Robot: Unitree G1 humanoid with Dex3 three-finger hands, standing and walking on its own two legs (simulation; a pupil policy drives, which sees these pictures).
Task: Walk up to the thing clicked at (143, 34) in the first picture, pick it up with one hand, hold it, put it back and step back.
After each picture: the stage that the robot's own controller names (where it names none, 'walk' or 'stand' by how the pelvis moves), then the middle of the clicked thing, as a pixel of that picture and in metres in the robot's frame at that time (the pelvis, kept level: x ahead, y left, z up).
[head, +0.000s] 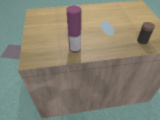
stand; (145, 33) +0.77 -0.35 -0.08
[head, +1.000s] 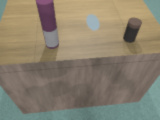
sink last; (131, 30) +0.70 -0.24 -0.05
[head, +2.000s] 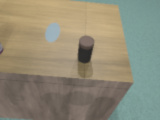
rise first; (85, 50) +0.55 +0.02 -0.05
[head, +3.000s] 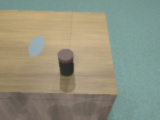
stand; (66, 63) +0.50 +0.10 -0.05
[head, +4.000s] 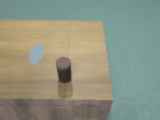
stand; (64, 70) +0.50 +0.11 -0.09
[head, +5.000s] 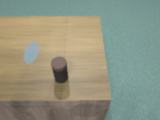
stand; (60, 70) +0.48 +0.13 -0.09
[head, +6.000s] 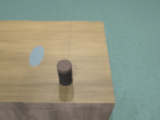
stand; (65, 73) +0.48 +0.10 -0.09
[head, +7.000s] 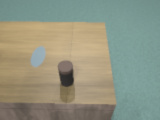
stand; (66, 74) +0.48 +0.10 -0.09
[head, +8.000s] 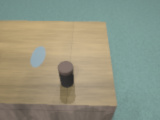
stand; (66, 74) +0.47 +0.10 -0.09
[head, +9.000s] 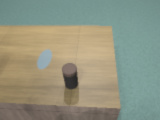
rise first; (70, 76) +0.47 +0.11 -0.08
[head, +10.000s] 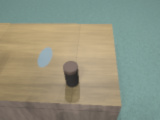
go down; (71, 74) +0.48 +0.10 -0.08
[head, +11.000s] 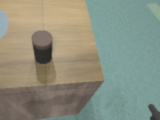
go down; (42, 48) +0.49 +0.10 -0.02
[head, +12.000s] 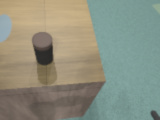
approach; (43, 49) +0.49 +0.10 -0.01
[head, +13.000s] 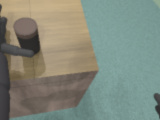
close; (28, 37) +0.50 +0.11 +0.02
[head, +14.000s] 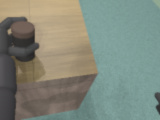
lift; (24, 42) +0.49 +0.13 +0.02
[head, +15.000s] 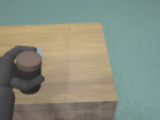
lift; (29, 73) +0.33 +0.17 +0.14
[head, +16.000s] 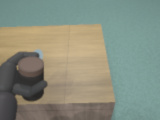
hold; (32, 79) +0.31 +0.16 +0.13
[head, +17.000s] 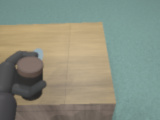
hold; (31, 79) +0.31 +0.17 +0.13
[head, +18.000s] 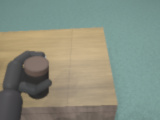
crouch; (37, 78) +0.32 +0.15 +0.13
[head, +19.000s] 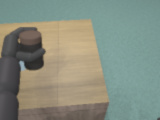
crouch; (32, 50) +0.44 +0.16 +0.12
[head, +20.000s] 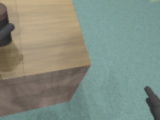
lower; out of the picture +0.54 +0.16 +0.03
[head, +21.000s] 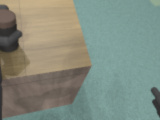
lower; (5, 31) +0.52 +0.15 +0.03
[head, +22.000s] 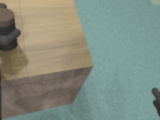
lower; (4, 30) +0.53 +0.16 +0.03
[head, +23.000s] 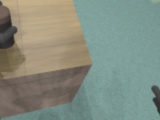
lower; (0, 28) +0.53 +0.16 +0.03
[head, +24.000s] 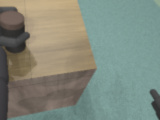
loosen; (13, 33) +0.52 +0.14 +0.03
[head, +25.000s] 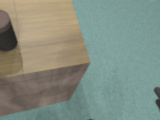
withdraw; (2, 32) +0.51 +0.15 +0.03
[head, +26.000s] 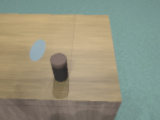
sink last; (59, 68) +0.47 +0.13 -0.04
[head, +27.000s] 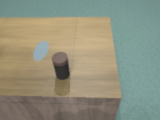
stand; (61, 66) +0.49 +0.13 -0.04
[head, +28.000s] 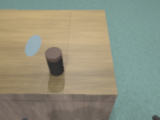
stand; (55, 62) +0.49 +0.14 -0.02
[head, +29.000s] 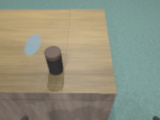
stand; (54, 61) +0.49 +0.14 -0.02
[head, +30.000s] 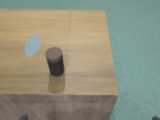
stand; (55, 62) +0.49 +0.14 -0.02
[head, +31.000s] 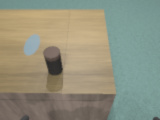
stand; (53, 61) +0.49 +0.15 -0.02
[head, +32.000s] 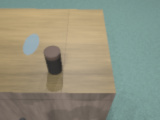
stand; (53, 60) +0.50 +0.14 -0.02
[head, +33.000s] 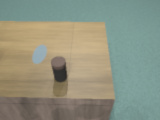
stand; (59, 69) +0.51 +0.14 -0.08
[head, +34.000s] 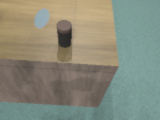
walk; (64, 34) +0.61 +0.08 -0.07
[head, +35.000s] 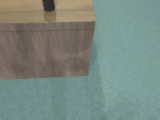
walk; out of the picture +0.86 +0.22 -0.06
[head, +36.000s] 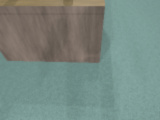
stand; out of the picture +1.12 +0.16 -0.07
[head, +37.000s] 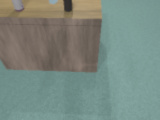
stand; (67, 2) +1.14 +0.15 -0.09
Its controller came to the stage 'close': yes
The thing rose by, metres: 0.21
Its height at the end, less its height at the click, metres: +0.00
